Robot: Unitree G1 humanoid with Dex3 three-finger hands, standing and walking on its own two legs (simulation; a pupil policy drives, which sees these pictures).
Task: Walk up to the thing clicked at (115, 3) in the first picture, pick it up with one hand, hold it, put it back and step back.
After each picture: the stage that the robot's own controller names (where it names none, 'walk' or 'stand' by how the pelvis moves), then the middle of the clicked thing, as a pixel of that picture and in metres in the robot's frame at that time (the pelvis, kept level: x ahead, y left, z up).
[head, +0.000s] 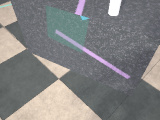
stand; out of the picture +0.98 -0.21 +0.02
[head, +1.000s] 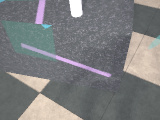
rise first; out of the picture +0.89 +0.09 +0.05
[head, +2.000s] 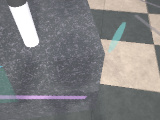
rise first; (24, 21) +0.61 +0.27 +0.07
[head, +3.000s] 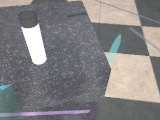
stand; (34, 40) +0.57 +0.23 +0.03
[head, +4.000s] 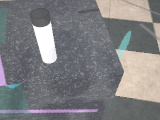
stand; (45, 38) +0.55 +0.18 +0.03
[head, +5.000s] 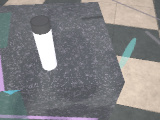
stand; (45, 45) +0.52 +0.18 +0.03
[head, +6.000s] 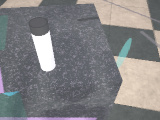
stand; (43, 47) +0.53 +0.18 +0.02
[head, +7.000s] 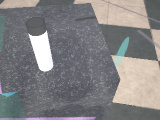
stand; (41, 47) +0.53 +0.19 +0.02
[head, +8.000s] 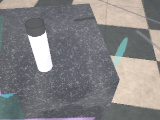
stand; (40, 47) +0.52 +0.20 +0.02
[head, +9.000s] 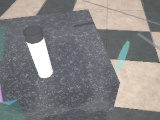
rise first; (39, 54) +0.51 +0.22 +0.03
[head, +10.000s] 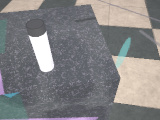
go down; (41, 48) +0.53 +0.22 +0.03
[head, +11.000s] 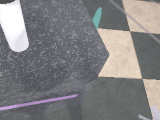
go down; (11, 20) +0.53 +0.21 +0.08
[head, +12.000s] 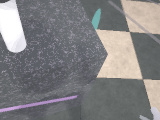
approach; (8, 20) +0.53 +0.21 +0.09
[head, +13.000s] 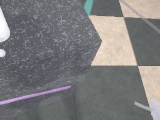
close in; out of the picture +0.53 +0.23 +0.12
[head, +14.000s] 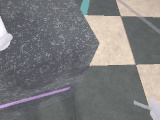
lift; out of the picture +0.51 +0.22 +0.12
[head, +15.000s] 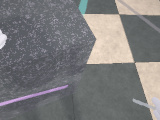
lift; out of the picture +0.50 +0.23 +0.13
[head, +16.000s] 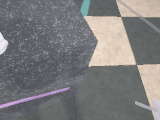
lift; out of the picture +0.48 +0.23 +0.13
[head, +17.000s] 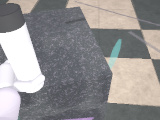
lift; (21, 54) +0.33 +0.18 +0.21
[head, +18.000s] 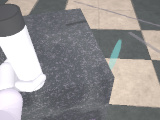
hold; (21, 54) +0.33 +0.17 +0.21
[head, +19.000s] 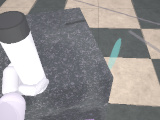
hold; (25, 59) +0.33 +0.17 +0.19
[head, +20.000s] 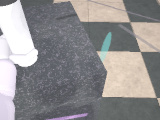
crouch; (15, 29) +0.43 +0.19 +0.21
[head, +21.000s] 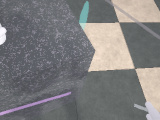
lower; out of the picture +0.52 +0.23 +0.15
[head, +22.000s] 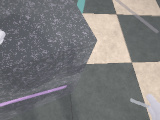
lower; out of the picture +0.51 +0.23 +0.12
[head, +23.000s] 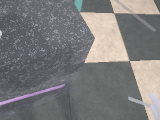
lower; out of the picture +0.51 +0.23 +0.13
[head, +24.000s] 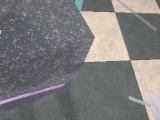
lower; out of the picture +0.52 +0.23 +0.13
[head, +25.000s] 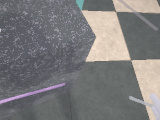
lower; out of the picture +0.52 +0.23 +0.13
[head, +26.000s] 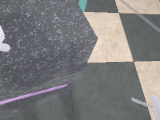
withdraw; out of the picture +0.51 +0.23 +0.13
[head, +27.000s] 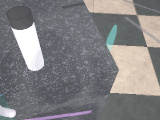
sink last; (28, 42) +0.48 +0.20 +0.08
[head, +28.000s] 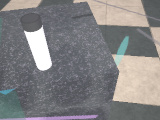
stand; (38, 44) +0.52 +0.22 +0.07
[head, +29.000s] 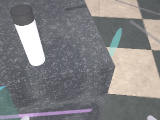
stand; (30, 39) +0.52 +0.22 +0.08
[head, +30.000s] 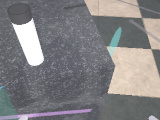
stand; (28, 38) +0.51 +0.22 +0.08
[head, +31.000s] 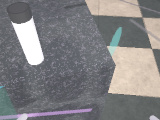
stand; (28, 37) +0.51 +0.22 +0.09
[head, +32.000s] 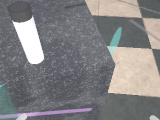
stand; (28, 36) +0.52 +0.22 +0.09
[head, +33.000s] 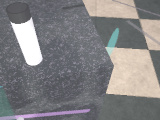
stand; (27, 37) +0.51 +0.22 +0.09
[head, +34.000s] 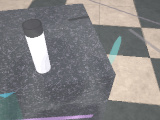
stand; (38, 49) +0.52 +0.20 +0.03
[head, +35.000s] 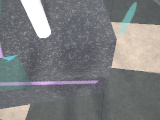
walk; (35, 12) +0.63 +0.22 +0.04
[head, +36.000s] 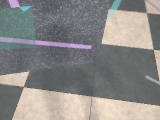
walk; out of the picture +0.96 +0.18 +0.06
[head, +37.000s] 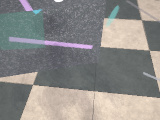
stand; out of the picture +1.13 +0.22 +0.04
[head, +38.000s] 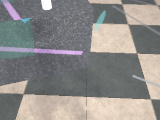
stand; out of the picture +1.10 +0.26 +0.02
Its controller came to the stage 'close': yes
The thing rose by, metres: 0.21
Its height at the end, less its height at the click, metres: +0.00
